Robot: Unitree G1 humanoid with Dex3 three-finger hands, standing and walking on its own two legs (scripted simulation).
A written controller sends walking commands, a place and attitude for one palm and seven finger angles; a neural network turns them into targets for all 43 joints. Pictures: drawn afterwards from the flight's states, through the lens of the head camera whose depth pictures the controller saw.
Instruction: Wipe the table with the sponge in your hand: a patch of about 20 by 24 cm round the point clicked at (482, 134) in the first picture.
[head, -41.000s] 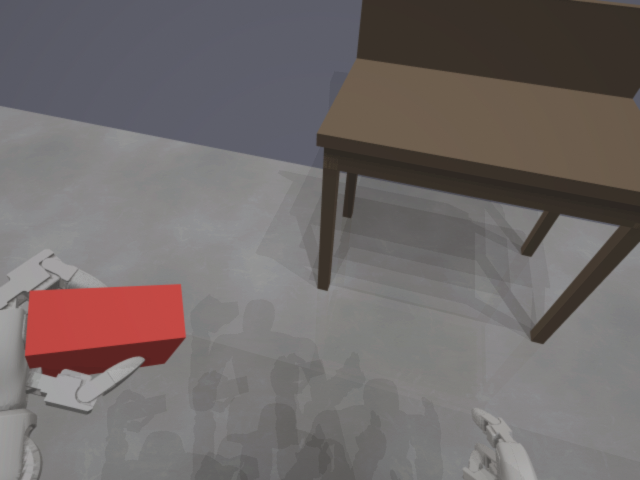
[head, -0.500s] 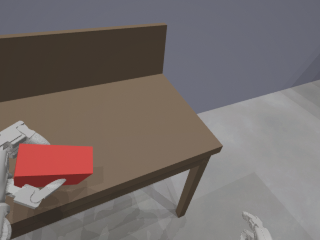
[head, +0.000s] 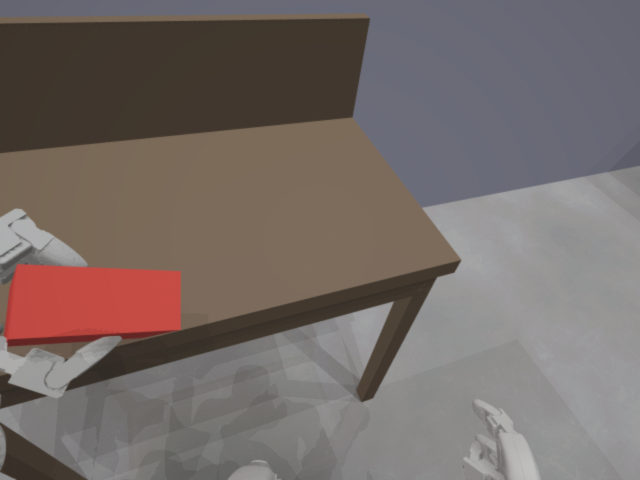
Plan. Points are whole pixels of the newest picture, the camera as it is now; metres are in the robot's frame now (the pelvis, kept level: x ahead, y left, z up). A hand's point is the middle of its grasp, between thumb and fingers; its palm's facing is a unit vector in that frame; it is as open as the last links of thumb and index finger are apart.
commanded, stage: step back with the hand held close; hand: left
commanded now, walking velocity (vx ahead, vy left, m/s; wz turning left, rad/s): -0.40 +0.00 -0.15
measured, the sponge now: (116, 308) +0.23 +0.22 +0.16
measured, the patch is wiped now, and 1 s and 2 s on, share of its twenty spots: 1.00 1.00 1.00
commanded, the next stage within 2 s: stop stepping back and stand still in 0.28 s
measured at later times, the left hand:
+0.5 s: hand (49, 423) +0.12 +0.21 +0.19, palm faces +0.16 -0.91 -0.38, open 9.6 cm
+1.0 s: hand out of the picture -0.02 +0.20 +0.18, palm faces +0.27 -0.90 -0.34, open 9.6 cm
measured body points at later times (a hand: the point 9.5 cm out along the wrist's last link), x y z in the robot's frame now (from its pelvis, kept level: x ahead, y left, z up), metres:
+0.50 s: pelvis -0.12 +0.01 +0.02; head -0.10 +0.06 +0.47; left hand +0.11 +0.26 +0.21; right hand +0.02 -0.24 -0.03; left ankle -0.05 +0.10 -0.71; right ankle -0.09 -0.12 -0.67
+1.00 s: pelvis -0.25 -0.01 +0.01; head -0.29 +0.02 +0.46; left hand -0.04 +0.25 +0.20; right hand -0.12 -0.28 -0.03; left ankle -0.26 +0.12 -0.71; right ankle -0.20 -0.11 -0.67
